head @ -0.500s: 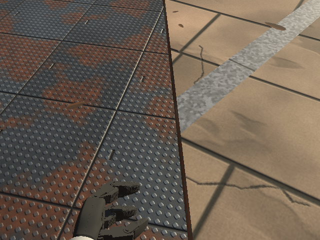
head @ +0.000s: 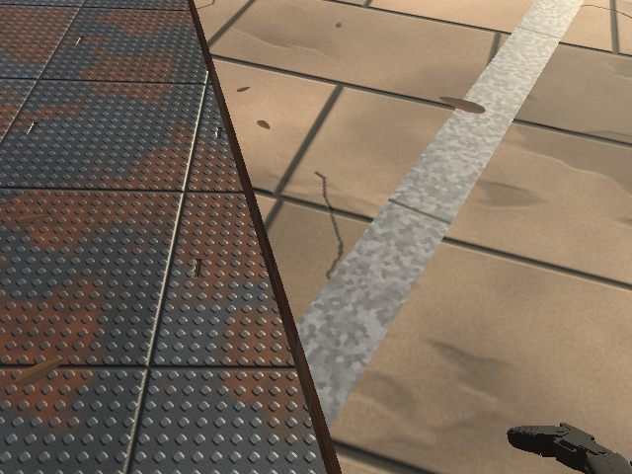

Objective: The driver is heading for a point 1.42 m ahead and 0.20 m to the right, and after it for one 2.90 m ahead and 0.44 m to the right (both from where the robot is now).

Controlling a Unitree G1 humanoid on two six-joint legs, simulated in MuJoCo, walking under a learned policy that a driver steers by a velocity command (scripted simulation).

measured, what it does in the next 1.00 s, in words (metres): climbs: right foot 0.15 m higher, then left foot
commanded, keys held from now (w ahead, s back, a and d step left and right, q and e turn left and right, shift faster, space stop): w+e+shift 0.30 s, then w+shift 0.06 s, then w+q+shift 0.56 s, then w+shift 0.08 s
